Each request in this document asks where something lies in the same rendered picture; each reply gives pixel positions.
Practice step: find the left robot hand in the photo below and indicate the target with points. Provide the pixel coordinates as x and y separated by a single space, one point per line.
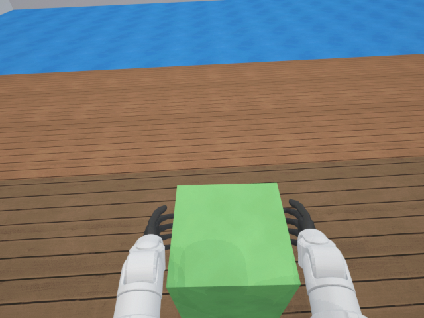
153 226

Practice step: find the right robot hand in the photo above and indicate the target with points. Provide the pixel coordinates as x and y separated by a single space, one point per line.
302 222

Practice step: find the robot right forearm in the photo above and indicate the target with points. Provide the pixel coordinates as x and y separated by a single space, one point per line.
327 278

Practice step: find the robot left forearm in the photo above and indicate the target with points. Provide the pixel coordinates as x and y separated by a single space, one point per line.
140 286

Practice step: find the carton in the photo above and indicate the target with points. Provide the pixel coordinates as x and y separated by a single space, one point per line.
231 255

